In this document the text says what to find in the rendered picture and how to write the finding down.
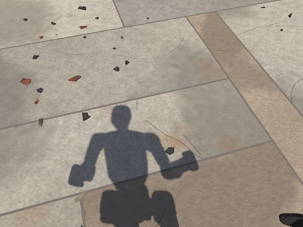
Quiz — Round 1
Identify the robot right hand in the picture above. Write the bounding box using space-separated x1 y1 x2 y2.
278 213 303 227

